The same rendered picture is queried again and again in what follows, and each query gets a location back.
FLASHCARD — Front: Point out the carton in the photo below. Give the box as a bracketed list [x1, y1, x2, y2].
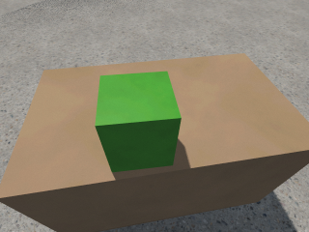
[95, 71, 182, 173]

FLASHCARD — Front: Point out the pedestal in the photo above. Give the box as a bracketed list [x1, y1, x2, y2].
[0, 53, 309, 232]

